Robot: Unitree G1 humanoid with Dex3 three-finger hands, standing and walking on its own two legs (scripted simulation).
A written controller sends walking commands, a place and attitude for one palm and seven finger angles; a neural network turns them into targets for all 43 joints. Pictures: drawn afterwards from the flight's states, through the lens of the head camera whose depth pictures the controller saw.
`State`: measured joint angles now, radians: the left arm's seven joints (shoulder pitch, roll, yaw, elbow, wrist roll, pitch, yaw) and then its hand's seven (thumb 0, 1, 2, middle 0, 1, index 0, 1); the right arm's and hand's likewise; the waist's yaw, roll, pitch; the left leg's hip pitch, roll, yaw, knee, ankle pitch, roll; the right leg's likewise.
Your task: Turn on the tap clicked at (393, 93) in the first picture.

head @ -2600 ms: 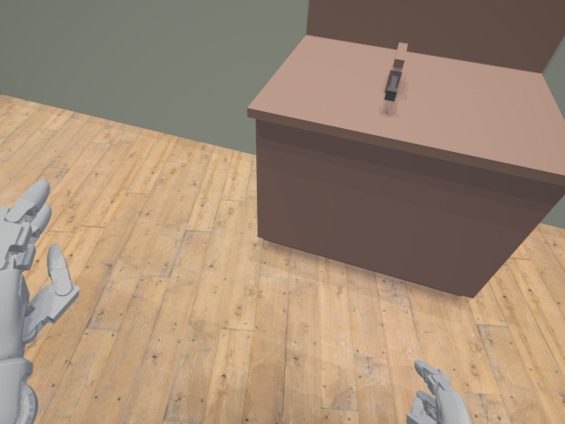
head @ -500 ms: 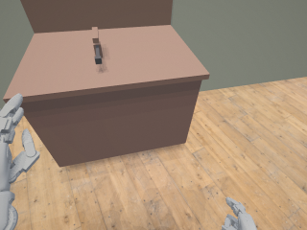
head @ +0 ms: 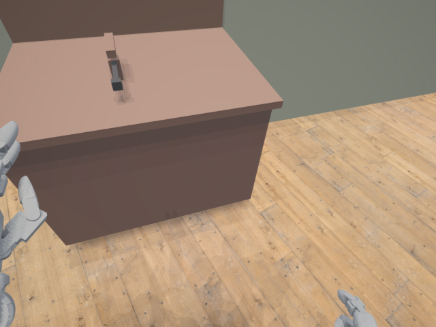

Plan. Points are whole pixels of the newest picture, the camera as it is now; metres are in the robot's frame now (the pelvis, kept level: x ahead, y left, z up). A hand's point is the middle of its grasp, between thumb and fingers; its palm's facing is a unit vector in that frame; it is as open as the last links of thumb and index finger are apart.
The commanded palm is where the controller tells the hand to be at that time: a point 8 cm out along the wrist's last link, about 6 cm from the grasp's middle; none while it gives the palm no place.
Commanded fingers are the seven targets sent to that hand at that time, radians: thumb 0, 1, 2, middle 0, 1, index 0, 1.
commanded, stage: take the last steps up to it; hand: left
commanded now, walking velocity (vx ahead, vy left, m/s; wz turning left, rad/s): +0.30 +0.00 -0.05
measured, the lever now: (116, 84) +0.74 +0.35 +0.03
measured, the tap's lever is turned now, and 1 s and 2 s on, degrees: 0 0 0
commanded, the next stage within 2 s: come to a stop and stand still in 1.36 s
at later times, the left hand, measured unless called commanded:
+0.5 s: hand (115, 159) +0.31 +0.18 +0.18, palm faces +0.36 -0.80 -0.47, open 7.4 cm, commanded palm +0.26 +0.23 +0.19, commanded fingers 0.00 0.90 0.90 -0.20 -0.30 -0.20 -0.30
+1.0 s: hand (131, 105) +0.42 +0.19 +0.20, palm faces +0.40 -0.79 -0.47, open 7.4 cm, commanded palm +0.38 +0.23 +0.19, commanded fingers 0.00 0.90 0.90 -0.20 -0.30 -0.20 -0.30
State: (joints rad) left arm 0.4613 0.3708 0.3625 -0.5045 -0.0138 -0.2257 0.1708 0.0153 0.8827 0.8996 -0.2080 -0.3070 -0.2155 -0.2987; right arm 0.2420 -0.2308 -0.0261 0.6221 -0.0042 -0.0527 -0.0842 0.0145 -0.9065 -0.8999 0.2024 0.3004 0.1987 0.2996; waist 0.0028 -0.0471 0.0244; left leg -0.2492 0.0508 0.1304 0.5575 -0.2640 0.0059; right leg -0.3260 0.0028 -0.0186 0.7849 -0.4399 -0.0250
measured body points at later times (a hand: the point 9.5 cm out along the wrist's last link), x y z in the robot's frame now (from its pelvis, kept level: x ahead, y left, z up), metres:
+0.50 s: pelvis +0.09 -0.05 +0.01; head +0.12 -0.06 +0.46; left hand +0.29 +0.23 +0.20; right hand +0.24 -0.30 -0.10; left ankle +0.13 +0.11 -0.66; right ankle +0.10 -0.12 -0.73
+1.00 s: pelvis +0.22 -0.04 +0.00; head +0.24 -0.06 +0.45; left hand +0.40 +0.23 +0.22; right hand +0.38 -0.23 -0.10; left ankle +0.21 +0.09 -0.73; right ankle +0.27 -0.15 -0.72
